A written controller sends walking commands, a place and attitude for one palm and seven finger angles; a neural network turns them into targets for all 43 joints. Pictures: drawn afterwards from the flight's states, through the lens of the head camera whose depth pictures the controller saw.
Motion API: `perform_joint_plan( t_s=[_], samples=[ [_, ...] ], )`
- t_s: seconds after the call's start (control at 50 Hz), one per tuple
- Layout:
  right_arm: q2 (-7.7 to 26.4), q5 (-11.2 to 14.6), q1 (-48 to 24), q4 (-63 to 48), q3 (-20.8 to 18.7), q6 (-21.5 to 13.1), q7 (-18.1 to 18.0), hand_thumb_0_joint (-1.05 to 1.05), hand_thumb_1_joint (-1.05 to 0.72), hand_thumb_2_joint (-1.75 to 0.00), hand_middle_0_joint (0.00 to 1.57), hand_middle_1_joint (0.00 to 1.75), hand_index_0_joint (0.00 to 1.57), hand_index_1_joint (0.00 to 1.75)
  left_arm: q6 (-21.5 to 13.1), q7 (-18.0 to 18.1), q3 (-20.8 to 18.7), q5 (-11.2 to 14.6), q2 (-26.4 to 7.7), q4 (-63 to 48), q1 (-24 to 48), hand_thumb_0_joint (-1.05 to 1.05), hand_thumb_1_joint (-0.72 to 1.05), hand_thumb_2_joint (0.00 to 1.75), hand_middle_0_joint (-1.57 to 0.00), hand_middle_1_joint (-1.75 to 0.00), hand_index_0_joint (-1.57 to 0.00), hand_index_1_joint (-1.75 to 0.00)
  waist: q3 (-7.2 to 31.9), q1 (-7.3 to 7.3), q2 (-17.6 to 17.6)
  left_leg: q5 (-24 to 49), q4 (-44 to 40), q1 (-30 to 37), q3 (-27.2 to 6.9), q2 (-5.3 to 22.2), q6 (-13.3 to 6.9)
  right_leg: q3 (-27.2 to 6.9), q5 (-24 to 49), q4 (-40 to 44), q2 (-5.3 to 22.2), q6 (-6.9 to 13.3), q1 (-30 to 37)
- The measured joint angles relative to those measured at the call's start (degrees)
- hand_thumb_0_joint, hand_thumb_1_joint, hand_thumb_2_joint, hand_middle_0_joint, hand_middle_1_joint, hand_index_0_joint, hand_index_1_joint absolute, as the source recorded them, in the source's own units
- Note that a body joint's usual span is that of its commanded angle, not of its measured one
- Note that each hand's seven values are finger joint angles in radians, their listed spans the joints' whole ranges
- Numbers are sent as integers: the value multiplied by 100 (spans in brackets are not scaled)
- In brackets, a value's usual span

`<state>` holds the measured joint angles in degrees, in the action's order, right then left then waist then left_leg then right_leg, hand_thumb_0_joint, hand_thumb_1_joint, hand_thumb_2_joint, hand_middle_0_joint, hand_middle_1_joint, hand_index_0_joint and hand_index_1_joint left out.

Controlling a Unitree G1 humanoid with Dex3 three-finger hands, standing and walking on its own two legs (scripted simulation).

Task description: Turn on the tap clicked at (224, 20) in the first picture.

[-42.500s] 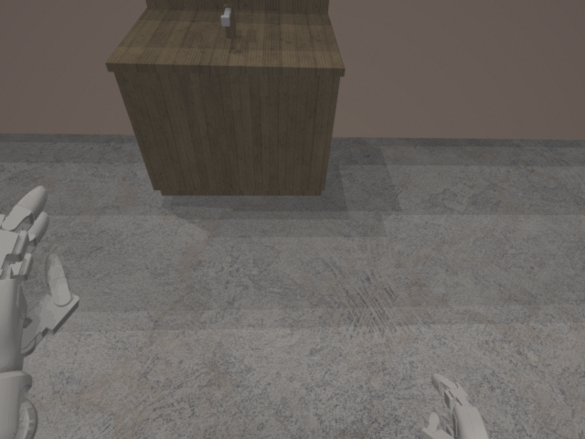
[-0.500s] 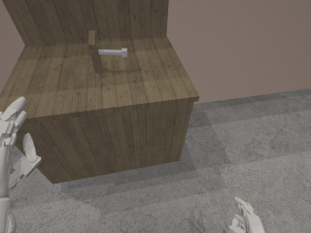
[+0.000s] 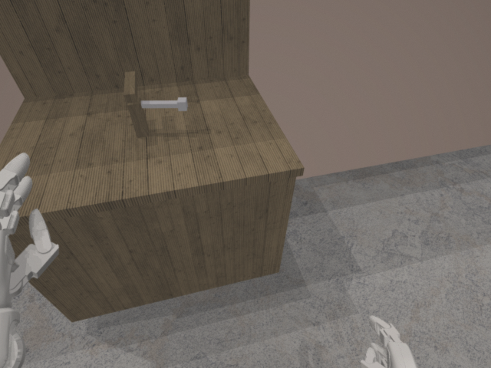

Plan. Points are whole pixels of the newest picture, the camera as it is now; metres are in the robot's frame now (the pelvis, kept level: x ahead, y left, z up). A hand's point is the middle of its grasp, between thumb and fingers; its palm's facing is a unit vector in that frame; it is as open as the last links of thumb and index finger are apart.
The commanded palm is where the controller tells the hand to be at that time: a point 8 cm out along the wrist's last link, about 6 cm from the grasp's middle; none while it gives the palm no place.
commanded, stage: take the last steps up to it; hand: left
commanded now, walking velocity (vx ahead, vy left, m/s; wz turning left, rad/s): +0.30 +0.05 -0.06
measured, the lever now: (182, 104) +0.78 +0.22 +0.04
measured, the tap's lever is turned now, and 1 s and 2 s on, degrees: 77 77 77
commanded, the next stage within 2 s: come to a stop and stand still in 0.64 s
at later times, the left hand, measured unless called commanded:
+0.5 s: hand (102, 173) +0.34 +0.24 +0.17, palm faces +0.35 -0.79 -0.51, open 7.4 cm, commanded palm +0.29 +0.28 +0.18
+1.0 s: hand (145, 128) +0.47 +0.21 +0.17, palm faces +0.31 -0.82 -0.48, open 7.4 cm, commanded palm +0.41 +0.26 +0.18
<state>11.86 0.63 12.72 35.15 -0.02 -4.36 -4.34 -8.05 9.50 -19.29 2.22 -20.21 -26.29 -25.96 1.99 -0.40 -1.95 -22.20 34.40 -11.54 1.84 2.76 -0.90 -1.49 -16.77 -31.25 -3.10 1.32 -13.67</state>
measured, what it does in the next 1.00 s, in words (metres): walks ahead: left foot, then right foot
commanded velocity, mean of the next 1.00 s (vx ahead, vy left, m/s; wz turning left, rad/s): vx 0.07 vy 0.03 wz -0.03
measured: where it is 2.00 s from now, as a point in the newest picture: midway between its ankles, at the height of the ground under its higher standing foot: outside the picture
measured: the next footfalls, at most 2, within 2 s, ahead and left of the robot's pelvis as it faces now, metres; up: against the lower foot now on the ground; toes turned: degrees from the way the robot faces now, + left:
left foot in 0.16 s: +0.08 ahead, +0.13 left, +0.00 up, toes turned +3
right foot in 0.48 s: +0.27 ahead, -0.10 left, +0.00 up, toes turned -1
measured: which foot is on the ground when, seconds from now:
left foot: down 0.00-0.00, up 0.02-0.14, down 0.16-0.48, up 0.50-0.66, down 0.68-1.00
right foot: down 0.00-0.16, up 0.18-0.46, down 0.48-1.00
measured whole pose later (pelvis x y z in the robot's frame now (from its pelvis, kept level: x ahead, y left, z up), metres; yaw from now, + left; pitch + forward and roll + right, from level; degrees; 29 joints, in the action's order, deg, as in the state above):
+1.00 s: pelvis +0.24 -0.01 +0.01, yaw -3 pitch +0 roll +0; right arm 10.6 0.2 9.0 34.4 0.4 -6.3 -2.5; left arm -7.1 7.2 -20.1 2.4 -20.9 -29.8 -28.7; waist -3.4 -0.3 -2.7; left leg -20.7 38.3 -15.0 -0.4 2.5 1.3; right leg 2.0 -15.5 -28.9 -1.5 2.5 -13.6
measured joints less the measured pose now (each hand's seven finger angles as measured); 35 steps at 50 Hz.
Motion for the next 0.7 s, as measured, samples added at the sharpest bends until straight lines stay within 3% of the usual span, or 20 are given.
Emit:
perform_joint_plan(
  t_s=[0.1,0.16,0.2,0.24,0.28,0.34,0.44,0.48,0.5,0.54,0.58,0.62,0.68,0.7],
  samples=[
    [98,96,141,255,-101,137,102,1,-91,-90,20,30,20,30,-9,-79,120,14,100,155,190,1,89,90,-21,-30,-21,-30,-90,60,65,-526,1463,-726,-3,-120,-63,82,-110,91,73,-6,193],
    [153,52,138,124,-44,169,131,1,-91,-90,20,30,20,30,-7,-64,9,43,86,-59,52,1,89,90,-21,-30,-21,-30,-253,77,230,-27,415,-559,52,-97,-110,-69,-345,-277,145,-34,130],
    [146,30,18,53,-64,114,105,1,-91,-90,20,30,20,30,-19,-16,-76,51,52,-161,-20,1,89,90,-21,-30,-21,-30,-401,71,271,314,396,-475,203,-109,-3,-87,-855,-1325,201,22,-222],
    [7,45,-38,79,-74,19,91,1,-91,-90,20,30,20,30,-7,5,-88,13,8,-80,-3,1,89,90,-21,-30,-21,-30,-431,38,324,148,370,-325,357,-172,-75,-108,-1110,-2394,220,29,-654],
    [-136,44,15,122,-29,-115,113,1,-91,-90,20,30,20,30,54,-8,-60,-23,-68,-19,67,1,89,90,-21,-30,-21,-30,-380,-66,308,148,104,-164,332,-212,-128,34,-1121,-2901,282,-9,-1009],
    [-301,52,116,212,99,-267,167,1,-91,-90,20,30,20,30,52,-44,-80,-47,-201,-112,100,1,89,90,-21,-30,-21,-30,-348,-138,245,286,-362,106,267,-176,-84,287,-762,-2511,430,-76,-1278],
    [-359,-12,295,154,176,-357,211,1,-91,-90,20,30,20,30,-130,-96,-292,-39,-379,-255,-227,1,89,90,-21,-30,-21,-30,-342,-125,-5,64,-505,437,283,5,67,647,-109,-569,472,-93,-913],
    [-309,-25,333,90,148,-346,206,1,-90,-90,21,30,20,30,-150,-107,-346,-50,-485,-235,-256,1,89,90,-21,-30,-21,-30,-362,-133,-66,-302,140,250,237,63,65,682,448,33,413,36,-617],
    [-243,-14,243,142,106,-303,213,1,-90,-90,21,30,20,30,-149,-130,-319,-50,-435,-196,-172,1,89,90,-21,-30,-21,-30,-434,-101,-132,-422,794,0,180,108,9,719,593,-136,380,63,-658],
    [-82,5,16,292,5,-191,246,1,-91,-90,21,30,20,30,-121,-205,-190,-30,-197,-100,8,1,89,90,-21,-30,-22,-30,-577,-25,-196,-567,2102,-573,-34,18,-18,738,400,-338,344,42,-621],
    [28,18,-136,340,-66,-119,275,1,-91,-90,21,30,20,30,-80,-249,-101,-22,-3,-84,39,1,89,90,-21,-30,-22,-30,-640,59,-80,-680,2470,-946,-15,-37,-28,638,267,-290,368,13,-520],
    [82,7,-239,263,-82,-72,259,1,-91,-90,20,30,20,30,-46,-242,-90,-18,63,-214,-49,1,89,90,-21,-30,-22,-30,-693,68,134,-532,1905,-1043,75,20,-55,540,207,-252,425,-9,-429],
    [221,-37,-291,-3,-113,-111,180,1,-91,-90,20,30,20,30,-51,-191,-107,16,-6,-583,-190,1,89,90,-21,-30,-22,-30,-718,26,276,266,381,-722,37,83,-61,486,-102,-610,446,-73,-399],
    [243,-42,-316,-63,-161,-145,144,1,-91,-90,20,30,20,30,-75,-167,-129,20,-71,-668,-186,1,89,90,-21,-30,-22,-30,-718,37,303,426,378,-677,42,78,44,444,-410,-922,452,-68,-459]
  ],
)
